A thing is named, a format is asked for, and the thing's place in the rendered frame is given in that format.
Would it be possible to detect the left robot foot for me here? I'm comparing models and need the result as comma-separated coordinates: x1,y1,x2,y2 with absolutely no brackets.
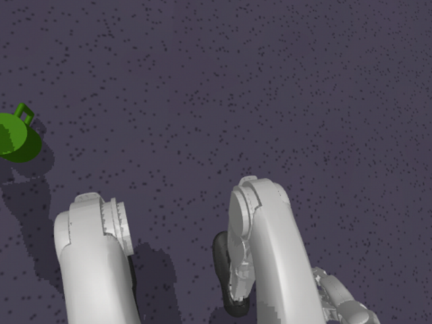
128,256,141,322

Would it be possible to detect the mug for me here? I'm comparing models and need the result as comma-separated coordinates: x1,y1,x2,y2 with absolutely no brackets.
0,103,42,163

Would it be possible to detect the right robot hand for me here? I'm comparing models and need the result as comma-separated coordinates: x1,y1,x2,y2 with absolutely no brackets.
312,267,355,322

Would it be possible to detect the right robot foot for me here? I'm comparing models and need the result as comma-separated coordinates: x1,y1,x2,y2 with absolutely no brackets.
213,231,250,317

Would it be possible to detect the right robot arm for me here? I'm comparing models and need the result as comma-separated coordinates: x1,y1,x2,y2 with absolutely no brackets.
336,300,380,324

